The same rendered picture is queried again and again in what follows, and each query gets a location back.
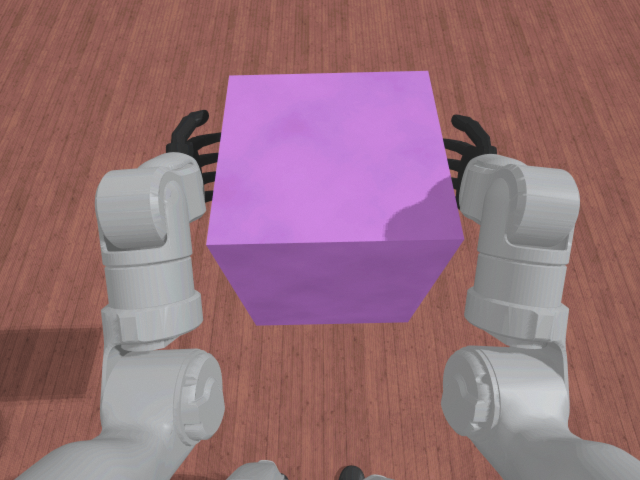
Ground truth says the left robot upper arm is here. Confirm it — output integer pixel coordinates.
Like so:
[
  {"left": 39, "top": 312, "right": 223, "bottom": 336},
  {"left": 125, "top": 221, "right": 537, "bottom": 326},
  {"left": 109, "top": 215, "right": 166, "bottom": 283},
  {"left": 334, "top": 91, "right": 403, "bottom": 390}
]
[{"left": 14, "top": 349, "right": 225, "bottom": 480}]

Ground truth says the left robot hand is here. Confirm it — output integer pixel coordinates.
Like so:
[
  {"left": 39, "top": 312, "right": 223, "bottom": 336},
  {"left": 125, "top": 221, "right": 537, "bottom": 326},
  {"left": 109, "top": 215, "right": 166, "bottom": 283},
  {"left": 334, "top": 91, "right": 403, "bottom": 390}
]
[{"left": 166, "top": 110, "right": 221, "bottom": 203}]

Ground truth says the left robot shin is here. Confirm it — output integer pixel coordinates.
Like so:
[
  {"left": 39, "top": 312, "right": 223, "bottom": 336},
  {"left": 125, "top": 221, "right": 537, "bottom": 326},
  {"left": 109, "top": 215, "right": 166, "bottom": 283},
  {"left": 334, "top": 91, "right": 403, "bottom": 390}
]
[{"left": 258, "top": 460, "right": 279, "bottom": 471}]

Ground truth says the right robot upper arm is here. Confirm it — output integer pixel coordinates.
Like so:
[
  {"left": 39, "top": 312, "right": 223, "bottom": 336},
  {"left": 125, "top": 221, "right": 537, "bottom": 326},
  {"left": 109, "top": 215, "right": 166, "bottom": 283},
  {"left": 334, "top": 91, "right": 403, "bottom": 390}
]
[{"left": 441, "top": 345, "right": 640, "bottom": 480}]

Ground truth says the carton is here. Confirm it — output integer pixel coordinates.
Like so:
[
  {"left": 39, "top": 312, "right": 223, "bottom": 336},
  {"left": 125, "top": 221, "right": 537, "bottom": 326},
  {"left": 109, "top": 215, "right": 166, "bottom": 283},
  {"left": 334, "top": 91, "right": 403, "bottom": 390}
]
[{"left": 206, "top": 71, "right": 464, "bottom": 326}]

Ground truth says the robot right forearm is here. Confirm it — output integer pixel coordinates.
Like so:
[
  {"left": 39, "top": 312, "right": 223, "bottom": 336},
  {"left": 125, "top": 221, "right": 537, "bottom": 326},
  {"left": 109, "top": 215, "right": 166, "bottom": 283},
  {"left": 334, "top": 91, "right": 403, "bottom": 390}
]
[{"left": 459, "top": 154, "right": 580, "bottom": 419}]

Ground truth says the right robot hand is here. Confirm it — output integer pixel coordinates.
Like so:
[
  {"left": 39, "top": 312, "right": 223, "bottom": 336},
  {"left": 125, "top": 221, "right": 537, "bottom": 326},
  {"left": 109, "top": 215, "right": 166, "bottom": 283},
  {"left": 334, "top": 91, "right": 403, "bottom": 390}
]
[{"left": 443, "top": 115, "right": 497, "bottom": 210}]

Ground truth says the robot left forearm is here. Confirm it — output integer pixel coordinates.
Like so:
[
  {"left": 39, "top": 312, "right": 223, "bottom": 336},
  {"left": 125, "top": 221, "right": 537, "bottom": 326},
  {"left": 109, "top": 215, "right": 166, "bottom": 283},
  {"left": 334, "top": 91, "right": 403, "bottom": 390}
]
[{"left": 95, "top": 152, "right": 206, "bottom": 426}]

